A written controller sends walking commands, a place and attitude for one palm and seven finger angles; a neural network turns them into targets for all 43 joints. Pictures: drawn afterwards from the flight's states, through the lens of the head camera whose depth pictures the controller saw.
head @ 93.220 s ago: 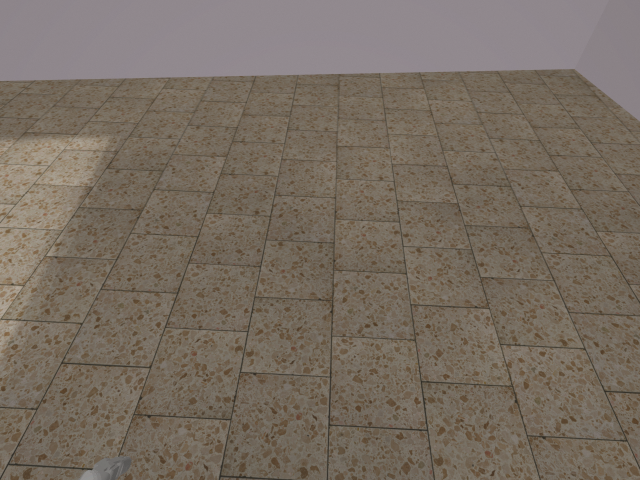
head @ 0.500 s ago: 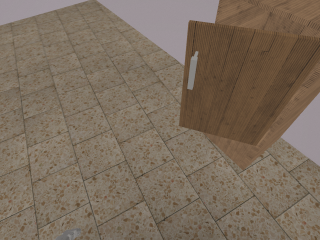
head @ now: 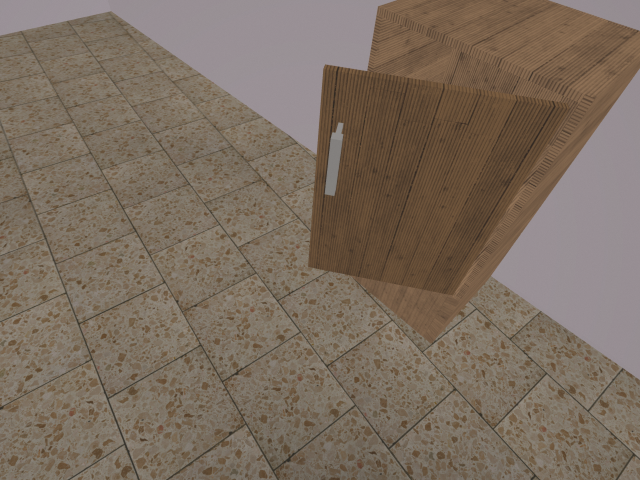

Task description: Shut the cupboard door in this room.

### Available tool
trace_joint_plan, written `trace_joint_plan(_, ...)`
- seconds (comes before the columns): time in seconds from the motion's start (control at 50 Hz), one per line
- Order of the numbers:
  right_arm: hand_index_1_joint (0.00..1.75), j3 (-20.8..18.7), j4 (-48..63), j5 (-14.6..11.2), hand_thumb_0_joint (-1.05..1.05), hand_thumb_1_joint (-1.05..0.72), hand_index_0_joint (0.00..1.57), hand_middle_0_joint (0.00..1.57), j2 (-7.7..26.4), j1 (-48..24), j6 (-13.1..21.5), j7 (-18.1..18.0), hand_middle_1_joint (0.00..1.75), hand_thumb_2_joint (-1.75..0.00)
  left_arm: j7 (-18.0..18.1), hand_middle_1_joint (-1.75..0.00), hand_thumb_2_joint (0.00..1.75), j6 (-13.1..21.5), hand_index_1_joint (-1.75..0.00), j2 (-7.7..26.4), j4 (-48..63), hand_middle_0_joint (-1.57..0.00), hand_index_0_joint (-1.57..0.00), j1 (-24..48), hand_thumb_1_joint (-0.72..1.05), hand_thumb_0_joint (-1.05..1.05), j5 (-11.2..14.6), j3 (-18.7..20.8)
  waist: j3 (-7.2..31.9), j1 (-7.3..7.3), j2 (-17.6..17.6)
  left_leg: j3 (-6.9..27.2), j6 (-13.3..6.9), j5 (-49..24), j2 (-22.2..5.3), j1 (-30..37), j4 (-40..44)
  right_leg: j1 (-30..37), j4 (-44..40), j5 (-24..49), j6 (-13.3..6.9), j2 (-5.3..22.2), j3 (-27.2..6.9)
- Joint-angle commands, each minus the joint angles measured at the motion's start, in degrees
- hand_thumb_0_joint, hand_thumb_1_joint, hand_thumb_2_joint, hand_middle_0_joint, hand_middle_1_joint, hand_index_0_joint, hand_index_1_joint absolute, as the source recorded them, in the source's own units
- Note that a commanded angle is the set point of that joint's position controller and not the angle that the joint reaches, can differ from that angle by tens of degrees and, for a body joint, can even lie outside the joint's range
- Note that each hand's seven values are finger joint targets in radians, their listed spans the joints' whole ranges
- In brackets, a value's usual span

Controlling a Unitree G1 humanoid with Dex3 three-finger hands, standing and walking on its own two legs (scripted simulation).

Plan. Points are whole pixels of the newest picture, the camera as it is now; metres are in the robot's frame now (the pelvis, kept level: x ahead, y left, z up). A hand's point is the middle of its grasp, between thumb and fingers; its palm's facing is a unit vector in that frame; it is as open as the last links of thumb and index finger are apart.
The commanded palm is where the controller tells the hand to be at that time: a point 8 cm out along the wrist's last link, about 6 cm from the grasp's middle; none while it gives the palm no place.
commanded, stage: take the last steps up to it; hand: left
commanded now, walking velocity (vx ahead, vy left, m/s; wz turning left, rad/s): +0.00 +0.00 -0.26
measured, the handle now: (335, 159) +0.70 +0.02 -0.02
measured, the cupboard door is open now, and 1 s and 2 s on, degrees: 35 35 35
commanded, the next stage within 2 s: come to a stop and stand still in 0.76 s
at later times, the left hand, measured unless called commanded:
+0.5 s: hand out of the picture +0.08 +0.12 -0.16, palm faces -0.07 -0.98 -0.20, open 7.4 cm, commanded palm none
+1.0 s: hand (275, 397) +0.27 +0.08 -0.17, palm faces -0.08 -0.96 -0.26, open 7.3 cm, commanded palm none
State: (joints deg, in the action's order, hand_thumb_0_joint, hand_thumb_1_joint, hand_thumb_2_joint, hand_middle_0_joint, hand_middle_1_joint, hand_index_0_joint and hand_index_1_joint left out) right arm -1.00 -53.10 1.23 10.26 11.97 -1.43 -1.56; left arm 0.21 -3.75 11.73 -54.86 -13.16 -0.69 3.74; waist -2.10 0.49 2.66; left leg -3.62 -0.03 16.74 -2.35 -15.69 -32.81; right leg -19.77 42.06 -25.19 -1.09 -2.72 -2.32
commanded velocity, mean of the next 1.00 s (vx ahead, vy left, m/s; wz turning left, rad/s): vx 0.15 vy -0.04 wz -0.07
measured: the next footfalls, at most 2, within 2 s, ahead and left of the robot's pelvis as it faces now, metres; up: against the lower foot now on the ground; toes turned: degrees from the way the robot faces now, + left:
right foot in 0.30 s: +0.02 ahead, -0.14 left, +0.00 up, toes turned -9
left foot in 0.68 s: +0.24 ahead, +0.04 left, +0.00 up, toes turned +1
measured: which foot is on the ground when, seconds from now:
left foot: down 0.00-0.30, up 0.32-0.66, down 0.68-1.00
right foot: up 0.00-0.28, down 0.30-0.70, up 0.72-0.96, down 0.98-1.00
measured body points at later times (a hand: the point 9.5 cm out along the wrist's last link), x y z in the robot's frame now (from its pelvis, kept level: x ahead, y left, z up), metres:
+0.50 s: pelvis +0.05 -0.06 +0.01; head +0.06 -0.07 +0.46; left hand +0.08 +0.17 -0.14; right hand +0.04 -0.32 -0.14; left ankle +0.08 +0.07 -0.67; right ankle -0.02 -0.13 -0.73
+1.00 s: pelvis +0.19 -0.11 +0.00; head +0.20 -0.13 +0.44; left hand +0.27 +0.13 -0.15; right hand +0.16 -0.33 -0.17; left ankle +0.20 +0.04 -0.73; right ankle +0.22 -0.24 -0.74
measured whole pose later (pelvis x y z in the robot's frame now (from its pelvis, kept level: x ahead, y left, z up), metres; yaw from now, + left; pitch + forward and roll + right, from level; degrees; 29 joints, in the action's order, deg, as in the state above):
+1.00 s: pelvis +0.19 -0.11 +0.00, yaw -7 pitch -2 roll +2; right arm -0.9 -61.5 1.0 9.1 16.6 -0.9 -1.4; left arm 0.7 0.8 11.6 -58.8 -12.4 -1.2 3.0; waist -3.2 -0.2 0.9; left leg -7.3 2.7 17.6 -4.2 -12.4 -32.4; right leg -19.4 34.9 -12.5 -0.2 3.9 1.3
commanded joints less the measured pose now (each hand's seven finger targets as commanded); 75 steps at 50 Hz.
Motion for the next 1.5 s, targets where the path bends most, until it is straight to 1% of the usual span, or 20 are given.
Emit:
trace_joint_plan(0.0, 0.3, -1.93, 3.29, 0.83, 0.0, -0.9, 0.2, 0.2, 10.78, 0.73, 1.47, -1.54, 0.3, -0.9, -0.74, -0.3, 0.9, 0.96, -0.3, 5.9, 4.29, -0.2, -0.2, 0.49, 0.9, 0.0, -0.75, 1.93, -0.56, 0.17, -13.8, 14.12, -8.8, -15.56, -16.75, 1.29, 17.77, -7.42, 17.64, -2.6, 1.44, 2.97, -0.69)
trace_joint_plan(0.06, 0.3, -1.79, 2.06, 0.77, 0.0, -0.9, 0.2, 0.2, 9.96, 2.07, 1.68, -1.62, 0.3, -0.9, -1.08, -0.3, 0.9, 1.33, -0.3, 3.83, 3.5, -0.2, -0.2, 0.45, 0.9, 0.0, -0.34, 1.1, 2.43, -0.47, -11.22, 7.46, -8.03, -26.27, -14.43, 7.65, 13.75, -6.21, 11.85, -1.08, 2.07, 3.32, 2.09)
trace_joint_plan(0.16, 0.3, -3.53, -0.77, 1.12, 0.0, -0.9, 0.2, 0.2, 12.31, 6.91, 1.43, -0.84, 0.3, -0.9, -2.14, -0.3, 0.9, 1.92, -0.3, 2.95, 3.81, -0.2, -0.2, 3.57, 0.9, 0.0, -0.71, 0.43, 3.46, -3.55, -13.11, 9.8, -8.26, -3.47, -16.54, 10.17, 15.26, -3.67, 0.54, -2.57, 1.12, 2.81, 6.23)
trace_joint_plan(0.22, 0.3, -3.91, -1.32, 0.85, 0.0, -0.9, 0.2, 0.2, 13.26, 4.56, 1.38, -0.54, 0.3, -0.9, -2.82, -0.3, 0.9, 2.42, -0.3, 3.11, 1.61, -0.2, -0.2, -1.07, 0.9, 0.0, -0.92, 0.79, 2.54, -0.77, -10.82, 6.74, -5.49, 7.52, -14.38, 2.46, 11.96, 7.56, -13.03, 5.68, 0.46, 1.17, 8.63)
trace_joint_plan(0.24, 0.3, -3.75, -1.3, 0.55, 0.0, -0.9, 0.2, 0.2, 12.08, 3.97, 1.48, -0.39, 0.3, -0.9, -2.69, -0.3, 0.9, 2.83, -0.3, 4.42, 0.18, -0.2, -0.2, -4.6, 0.9, 0.0, -1.02, 1.27, 2.22, 0.98, -6.87, 3.44, -3.54, 9.69, -11.52, -3.27, 6.92, 14.98, -18.97, 7.47, -0.24, 1.89, 6.72)
trace_joint_plan(0.28, 0.3, -1.9, 2.77, -0.12, 0.0, -0.9, 0.2, 0.2, 5.82, -2.77, 1.99, 0.51, 0.3, -0.9, -1.09, -0.3, 0.9, 3.87, -0.3, 13.08, -2.62, -0.2, -0.2, -12.42, 0.9, 0.0, -1.14, 2.8, -0.66, 5.91, 16.68, -5.48, 1.32, 21.25, -0.17, -25.18, -18.68, 24.8, -32.19, -1.57, -10.03, 22.03, -23.21)
trace_joint_plan(0.4, 0.3, -2.58, -0.87, 0.68, 0.0, -0.9, 0.2, 0.2, 5.68, 0.26, 1.48, 1.88, 0.3, -0.9, 0.24, -0.3, 0.9, 5.9, -0.3, 5.25, -1.68, -0.2, -0.2, -4.31, 0.9, 0.0, -0.65, 0.17, -6.37, -1.18, 3.34, 1.15, 1.38, 2.91, -4.08, -20.3, -27.8, 10.38, -32.48, 9.65, -11.18, 16.32, -7.4)
trace_joint_plan(0.56, 0.3, -1.6, -0.63, 0.15, 0.0, -0.9, 0.2, 0.2, 3.01, -1.98, 3.02, 1.98, 0.3, -0.9, 0.64, -0.3, 0.9, 6.96, -0.3, 5.61, -6.51, -0.2, -0.2, -8.94, 0.9, 0.0, -0.88, -0.1, -1.94, 0.07, 2.48, -2.75, 0.65, 0.4, -1.8, -15.45, -8.24, 21.37, -26.15, 35.51, -10.92, 15.46, -2.84)
trace_joint_plan(0.62, 0.3, -1.53, -3.43, 0.36, 0.0, -0.9, 0.2, 0.2, 3.99, 5.09, 3.94, 1.01, 0.3, -0.9, 0.76, -0.3, 0.9, 6.89, -0.3, 4.85, -7.34, -0.2, -0.2, -7.65, 0.9, 0.0, -0.16, -0.29, 0.26, -3.75, 0.54, -4.39, -0.47, -7.78, 1.15, -0.58, 2.42, 17.21, -15.69, 44.33, -8.13, 12.5, 0.25)
trace_joint_plan(0.64, 0.3, -2.0, -5.6, 0.64, 0.0, -0.9, 0.2, 0.2, 6.01, 11.6, 4.4, 0.63, 0.3, -0.9, 0.7, -0.3, 0.9, 6.86, -0.3, 3.92, -7.21, -0.2, -0.2, -8.16, 0.9, 0.0, 0.11, -0.44, 4.57, -5.82, -3.02, -1.17, -1.42, -15.17, -0.51, 9.97, 5.13, 13.13, -6.2, 41.31, -6.03, 9.81, 2.04)
trace_joint_plan(0.68, 0.3, -3.63, -7.31, 1.21, 0.0, -0.9, 0.2, 0.2, 14.21, 21.08, 4.3, -0.46, 0.3, -0.9, 0.4, -0.3, 0.9, 6.69, -0.3, 0.52, -5.07, -0.2, -0.2, -9.91, 0.9, 0.0, 0.65, -1.5, 10.74, -7.33, -17.95, 27.45, -13.36, -30.27, -23.75, 26.69, 11.53, -8.99, 20.99, -8.9, -2.52, 0.07, 5.99)
trace_joint_plan(0.7, 0.3, -3.19, -6.6, 0.82, 0.0, -0.9, 0.2, 0.2, 13.9, 18.4, 3.47, -0.57, 0.3, -0.9, 0.58, -0.3, 0.9, 6.3, -0.3, 1.82, -3.99, -0.2, -0.2, -7.52, 0.9, 0.0, -0.18, -1.1, 6.63, -6.33, -11.55, 25.73, -15.03, -21.48, -24.66, 18.81, 13.94, -9.33, 26.16, -10.64, -3.51, 2.28, 1.7)
trace_joint_plan(0.76, 0.3, -1.6, -4.28, 0.62, 0.0, -0.9, 0.2, 0.2, 7.42, 9.83, 3.95, -0.91, 0.3, -0.9, -0.37, -0.3, 0.9, 5.26, -0.3, 1.4, -3.45, -0.2, -0.2, -3.21, 0.9, 0.0, -0.73, -0.53, -2.87, -3.31, -11.9, 18.53, -11.26, -9.91, -19.3, 4.27, 19.45, -10.92, 25.26, -1.31, -1.58, 7.05, 0.58)
trace_joint_plan(0.92, 0.3, -1.32, -3.97, -0.09, 0.0, -0.9, 0.2, 0.2, 6.67, 0.85, 2.27, -0.5, 0.3, -0.9, -0.06, -0.3, 0.9, 3.86, -0.3, -1.22, -6.29, -0.2, -0.2, -11.03, 0.9, 0.0, -0.56, -1.17, 1.26, 3.52, -5.49, 0.49, -4.16, -5.59, -8.4, -6.07, 9.41, 12.87, -12.04, 18.24, 1.97, 4.59, 6.54)
trace_joint_plan(0.98, 0.3, -0.92, -5.12, -0.82, 0.0, -0.9, 0.2, 0.2, 2.73, 6.86, 0.47, 0.44, 0.3, -0.9, 0.58, -0.3, 0.9, 4.75, -0.3, 8.32, -4.1, -0.2, -0.2, -4.67, 0.9, 0.0, -0.7, -0.69, -1.08, -0.68, 10.31, -2.41, 1.2, 8.88, -0.01, -0.24, 0.86, 2.51, -26.49, 20.7, -4.52, 19.61, -11.25)
trace_joint_plan(1.02, 0.3, -1.51, -6.75, -0.64, 0.0, -0.9, 0.2, 0.2, 2.36, 8.45, -0.67, 0.54, 0.3, -0.9, 0.86, -0.3, 0.9, 4.21, -0.3, 8.85, -2.51, -0.2, -0.2, 0.23, 0.9, 0.0, -0.57, -0.42, -0.95, -1.64, 10.3, -1.89, 1.09, 7.32, 0.0, 3.48, -2.33, -0.71, -26.98, 18.09, -5.18, 18.29, -10.71)
trace_joint_plan(1.16, 0.3, -2.59, -3.6, -0.94, 0.0, -0.9, 0.2, 0.2, 5.33, 2.63, -1.25, -0.4, 0.3, -0.9, 3.12, -0.3, 0.9, 3.58, -0.3, 10.26, -3.71, -0.2, -0.2, -5.35, 0.9, 0.0, -1.12, 1.84, 6.54, 3.8, 4.81, 4.2, 2.45, 17.35, 2.41, -12.38, -22.58, 23.31, -16.38, 71.98, -13.05, 26.3, -10.76)
trace_joint_plan(1.36, 0.3, -2.43, -2.89, -0.88, 0.0, -0.9, 0.2, 0.2, 4.54, 6.36, -0.7, 0.72, 0.3, -0.9, 2.31, -0.3, 0.9, 2.41, -0.3, 9.54, 0.13, -0.2, -0.2, 3.19, 0.9, 0.0, -1.31, 1.52, 7.59, -1.65, 8.4, 1.08, 2.12, -3.21, 2.71, 6.42, 4.94, 6.85, -15.76, 31.62, -5.43, 17.76, -2.88)
trace_joint_plan(1.42, 0.3, -3.58, -0.2, 0.32, 0.0, -0.9, 0.2, 0.2, 13.99, 3.0, -0.11, 0.28, 0.3, -0.9, 2.1, -0.3, 0.9, 0.68, -0.3, 3.21, 1.4, -0.2, -0.2, 1.61, 0.9, 0.0, -0.29, 0.06, 1.73, -1.67, -18.58, 20.58, -5.77, -15.54, -17.07, 0.1, 19.37, -2.56, 1.74, -7.09, 1.86, 4.15, 3.29)
trace_joint_plan(1.48, 0.3, -2.05, 1.04, 0.68, 0.0, -0.9, 0.2, 0.2, 10.86, -4.07, 0.23, -0.71, 0.3, -0.9, 1.51, -0.3, 0.9, -0.54, -0.3, 4.7, -0.09, -0.2, -0.2, 0.8, 0.9, 0.0, -0.94, 0.58, -4.39, 1.14, -14.4, 15.09, -8.13, -6.72, -12.59, -8.53, 21.03, -1.05, 12.92, -1.72, 1.25, 4.24, -1.26)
